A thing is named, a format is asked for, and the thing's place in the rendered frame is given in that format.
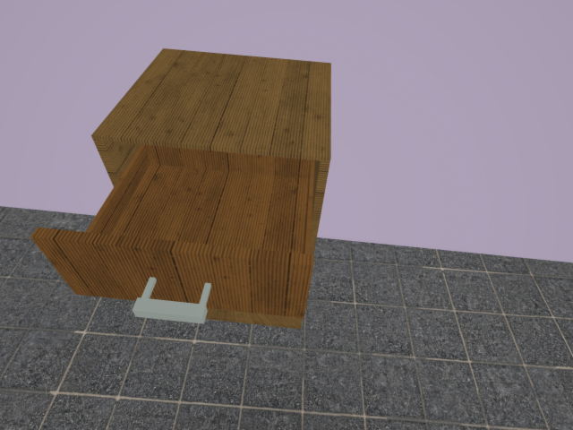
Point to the handle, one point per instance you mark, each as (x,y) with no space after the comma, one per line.
(171,310)

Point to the cabinet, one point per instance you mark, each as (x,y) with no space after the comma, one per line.
(220,102)

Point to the drawer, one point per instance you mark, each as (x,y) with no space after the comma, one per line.
(187,217)

